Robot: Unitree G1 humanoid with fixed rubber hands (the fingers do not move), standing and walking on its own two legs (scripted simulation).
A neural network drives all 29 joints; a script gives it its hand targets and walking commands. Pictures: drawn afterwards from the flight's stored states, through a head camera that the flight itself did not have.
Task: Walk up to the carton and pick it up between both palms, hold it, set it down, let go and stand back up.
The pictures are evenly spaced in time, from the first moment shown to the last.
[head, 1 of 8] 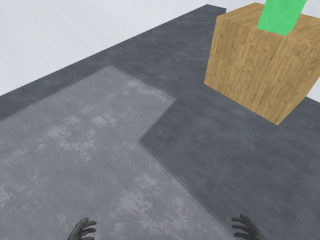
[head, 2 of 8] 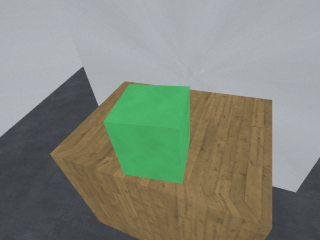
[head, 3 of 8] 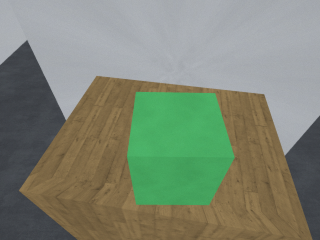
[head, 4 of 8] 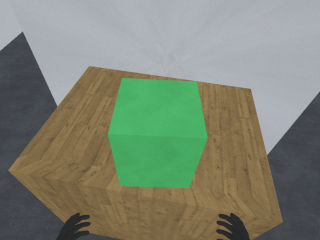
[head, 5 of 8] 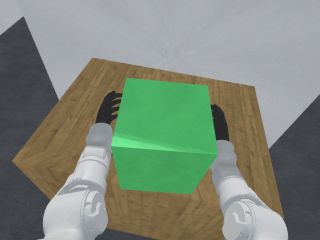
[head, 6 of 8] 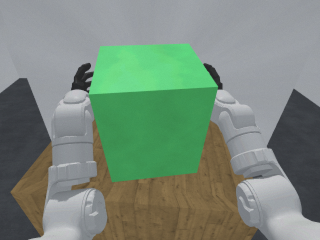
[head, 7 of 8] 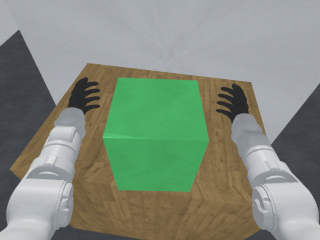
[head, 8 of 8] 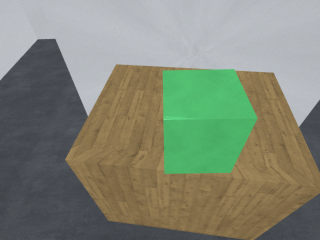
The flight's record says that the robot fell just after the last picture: no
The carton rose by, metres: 0.20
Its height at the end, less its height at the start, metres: +0.00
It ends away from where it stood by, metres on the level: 0.03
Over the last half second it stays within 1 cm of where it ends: yes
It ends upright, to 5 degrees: yes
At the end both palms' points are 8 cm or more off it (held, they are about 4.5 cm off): yes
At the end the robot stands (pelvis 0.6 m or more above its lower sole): yes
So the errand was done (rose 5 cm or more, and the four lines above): yes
